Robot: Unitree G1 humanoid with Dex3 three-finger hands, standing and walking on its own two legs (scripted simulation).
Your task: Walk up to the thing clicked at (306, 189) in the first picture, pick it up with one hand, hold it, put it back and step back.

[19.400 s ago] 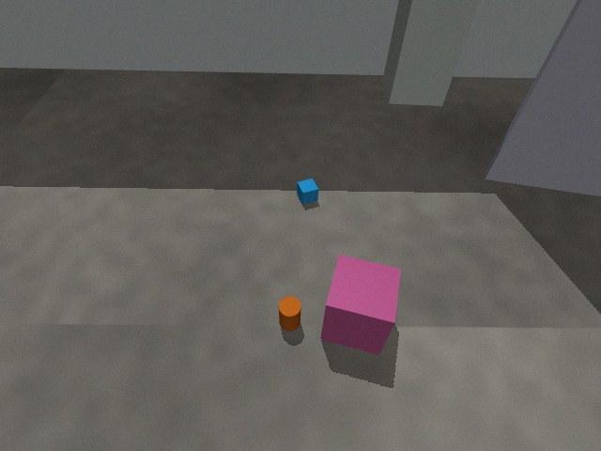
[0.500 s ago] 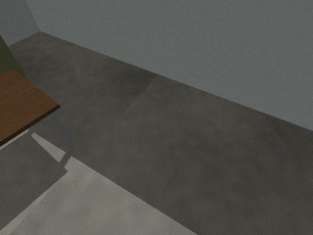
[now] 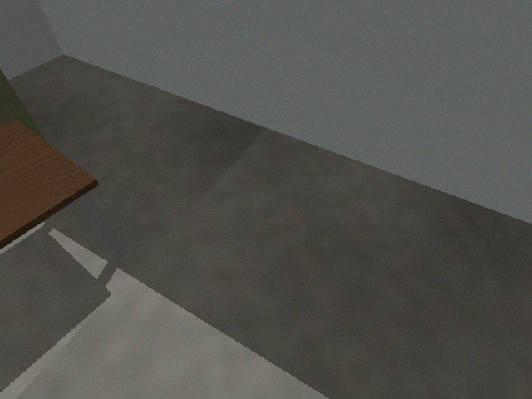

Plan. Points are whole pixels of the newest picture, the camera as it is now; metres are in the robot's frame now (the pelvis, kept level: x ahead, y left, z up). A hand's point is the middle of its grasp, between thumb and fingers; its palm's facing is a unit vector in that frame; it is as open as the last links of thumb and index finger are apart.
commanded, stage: stand
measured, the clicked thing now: out of the picture -0.16 -0.85 -0.74
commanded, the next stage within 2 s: walk up in 0.48 s
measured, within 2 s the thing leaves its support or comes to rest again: neither
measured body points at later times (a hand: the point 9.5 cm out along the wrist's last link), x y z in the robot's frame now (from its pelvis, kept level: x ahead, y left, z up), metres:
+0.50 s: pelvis +0.00 +0.00 +0.00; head +0.01 +0.00 +0.45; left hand +0.08 +0.31 -0.13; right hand +0.08 -0.30 -0.13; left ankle +0.00 +0.15 -0.75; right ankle -0.02 -0.13 -0.75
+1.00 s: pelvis +0.15 +0.05 -0.01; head +0.15 +0.07 +0.44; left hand +0.20 +0.39 -0.14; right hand +0.18 -0.27 -0.11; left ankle +0.10 +0.17 -0.75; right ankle +0.20 -0.09 -0.70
